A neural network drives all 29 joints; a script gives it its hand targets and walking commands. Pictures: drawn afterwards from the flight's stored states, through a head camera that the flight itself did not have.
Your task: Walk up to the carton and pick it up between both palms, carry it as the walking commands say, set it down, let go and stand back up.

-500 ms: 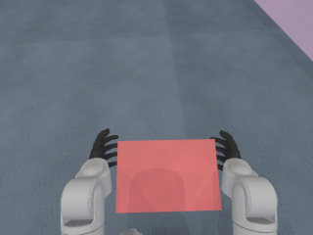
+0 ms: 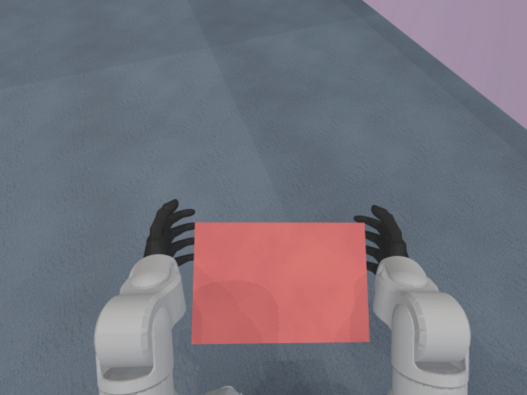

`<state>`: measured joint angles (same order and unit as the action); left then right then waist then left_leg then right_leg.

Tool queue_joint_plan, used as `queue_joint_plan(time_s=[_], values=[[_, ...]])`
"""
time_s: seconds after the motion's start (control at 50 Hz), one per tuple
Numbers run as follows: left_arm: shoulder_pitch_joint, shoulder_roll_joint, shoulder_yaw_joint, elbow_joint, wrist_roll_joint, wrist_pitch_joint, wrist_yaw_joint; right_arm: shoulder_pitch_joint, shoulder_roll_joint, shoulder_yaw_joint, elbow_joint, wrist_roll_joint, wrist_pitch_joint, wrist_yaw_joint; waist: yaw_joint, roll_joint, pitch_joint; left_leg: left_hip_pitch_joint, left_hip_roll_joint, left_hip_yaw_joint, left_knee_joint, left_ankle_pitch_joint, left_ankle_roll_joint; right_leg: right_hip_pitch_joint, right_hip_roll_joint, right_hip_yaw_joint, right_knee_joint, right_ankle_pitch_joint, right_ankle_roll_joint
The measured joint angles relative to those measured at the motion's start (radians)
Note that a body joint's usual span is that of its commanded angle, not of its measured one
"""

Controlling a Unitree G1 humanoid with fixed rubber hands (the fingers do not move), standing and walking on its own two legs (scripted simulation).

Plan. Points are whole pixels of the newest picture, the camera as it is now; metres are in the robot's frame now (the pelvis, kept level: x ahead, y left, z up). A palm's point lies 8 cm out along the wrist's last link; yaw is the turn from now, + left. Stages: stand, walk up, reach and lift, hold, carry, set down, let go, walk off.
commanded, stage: carry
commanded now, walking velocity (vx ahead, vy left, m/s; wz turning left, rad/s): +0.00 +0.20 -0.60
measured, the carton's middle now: (274, 271) +0.30 +0.01 +0.01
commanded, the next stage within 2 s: none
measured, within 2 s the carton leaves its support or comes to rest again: neither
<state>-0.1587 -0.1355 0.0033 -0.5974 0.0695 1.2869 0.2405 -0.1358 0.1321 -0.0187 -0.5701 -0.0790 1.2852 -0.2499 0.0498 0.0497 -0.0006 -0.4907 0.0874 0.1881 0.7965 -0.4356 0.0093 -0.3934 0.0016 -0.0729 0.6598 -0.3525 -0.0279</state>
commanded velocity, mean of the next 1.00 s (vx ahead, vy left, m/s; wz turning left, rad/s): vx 0.00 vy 0.20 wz -0.60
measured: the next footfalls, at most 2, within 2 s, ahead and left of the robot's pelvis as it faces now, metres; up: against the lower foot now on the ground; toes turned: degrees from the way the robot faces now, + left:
left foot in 0.22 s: +0.05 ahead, +0.20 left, +0.00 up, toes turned -5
right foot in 0.46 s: -0.07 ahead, +0.02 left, +0.00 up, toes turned -21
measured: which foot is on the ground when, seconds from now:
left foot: up 0.00-0.20, down 0.22-0.48, up 0.50-0.70, down 0.72-1.00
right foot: down 0.00-0.24, up 0.26-0.44, down 0.46-0.72, up 0.74-1.00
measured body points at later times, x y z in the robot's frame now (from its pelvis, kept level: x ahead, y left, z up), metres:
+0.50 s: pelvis -0.05 +0.14 +0.00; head +0.00 +0.12 +0.44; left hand +0.26 +0.20 +0.09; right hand +0.18 -0.08 +0.08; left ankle +0.01 +0.21 -0.71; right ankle -0.10 +0.04 -0.72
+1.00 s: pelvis -0.04 +0.30 +0.00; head +0.00 +0.28 +0.45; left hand +0.27 +0.25 +0.10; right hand +0.10 +0.02 +0.09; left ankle +0.02 +0.32 -0.72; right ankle -0.14 +0.24 -0.70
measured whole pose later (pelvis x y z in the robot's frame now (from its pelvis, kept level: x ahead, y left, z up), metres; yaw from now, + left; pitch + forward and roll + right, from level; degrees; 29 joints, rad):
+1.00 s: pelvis -0.04 +0.30 +0.00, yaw -37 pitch +6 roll -1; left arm -0.15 -0.13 0.00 -0.59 0.07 1.30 0.25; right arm -0.13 0.13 -0.01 -0.55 -0.08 1.30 -0.25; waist 0.03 -0.01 -0.02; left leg -0.45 0.04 0.26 0.63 -0.28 0.11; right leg -0.40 -0.01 -0.09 0.76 -0.43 0.01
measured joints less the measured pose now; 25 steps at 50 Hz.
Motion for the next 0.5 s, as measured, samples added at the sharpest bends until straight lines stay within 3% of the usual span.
queue_joint_plan(time_s=[0.04,0.1,0.18,0.24,0.28,0.32,0.36,0.42,0.46,0.48,0.5], values=[[0.0,0.0,0.003,0.031,0.002,0.003,-0.01,0.005,0.0,-0.002,0.013,0.002,0.014,-0.008,-0.013,0.001,0.009,-0.038,-0.033,-0.063,0.107,-0.068,-0.027,-0.003,-0.011,0.032,-0.003,0.004,0.017],[0.014,0.001,0.003,0.048,0.012,0.016,-0.018,0.014,-0.001,0.007,0.025,0.004,0.037,-0.017,-0.038,-0.015,0.026,-0.058,-0.041,-0.122,0.159,-0.013,-0.053,0.0,-0.025,0.087,-0.041,0.043,0.047],[0.022,0.002,-0.012,0.021,0.023,0.019,-0.014,0.022,-0.002,0.007,-0.008,0.017,0.042,-0.018,-0.072,-0.051,0.035,-0.012,-0.026,-0.171,0.016,0.053,-0.063,-0.033,-0.038,0.15,-0.043,0.072,0.087],[0.016,0.002,-0.008,0.005,0.031,0.005,-0.003,0.014,-0.001,0.01,-0.019,0.03,0.028,-0.012,-0.091,-0.104,0.035,0.059,-0.043,-0.139,-0.162,0.144,-0.053,-0.082,-0.061,0.211,0.006,0.065,0.117],[0.021,0.003,0.011,0.007,0.04,0.0,0.001,0.009,0.0,0.027,0.002,0.035,0.02,-0.006,-0.08,-0.137,0.031,0.054,-0.048,-0.093,-0.158,0.153,-0.023,-0.128,-0.064,0.204,0.09,-0.036,0.087],[0.031,0.003,0.019,0.002,0.039,0.009,0.003,0.006,0.0,0.036,0.026,0.03,0.017,0.0,-0.063,-0.119,0.029,0.048,-0.02,-0.068,-0.155,0.146,-0.003,-0.166,-0.04,0.128,0.22,-0.141,0.078],[0.032,0.004,0.016,0.001,0.032,0.022,0.012,0.011,0.0,0.036,0.038,0.025,0.017,0.004,-0.042,-0.103,0.03,0.053,-0.005,-0.046,-0.17,0.154,0.009,-0.161,-0.027,0.066,0.275,-0.141,0.067],[0.024,0.003,0.01,-0.01,0.011,0.035,0.013,0.01,0.0,0.027,0.028,0.013,0.019,-0.001,-0.019,-0.075,0.025,0.042,-0.004,-0.013,-0.165,0.16,0.025,-0.093,-0.019,0.011,0.205,-0.108,0.054],[0.014,0.002,0.006,-0.02,0.003,0.034,0.009,0.009,0.0,0.023,0.009,0.002,0.02,-0.005,-0.005,-0.068,0.008,0.014,-0.013,0.015,-0.121,0.142,0.036,-0.009,-0.021,0.006,0.044,-0.02,0.037],[0.009,0.001,0.003,-0.016,0.0,0.026,0.007,0.006,-0.001,0.015,0.002,0.0,0.018,-0.003,0.003,-0.053,-0.001,-0.008,-0.006,0.026,-0.084,0.124,0.037,0.001,-0.015,0.014,0.006,-0.024,0.007],[0.007,0.001,0.0,-0.002,-0.001,0.015,0.002,0.002,0.0,0.003,0.006,0.0,0.014,-0.001,0.002,-0.026,0.0,-0.031,-0.004,0.006,-0.031,0.063,0.017,-0.008,-0.007,0.017,0.018,-0.028,0.003]])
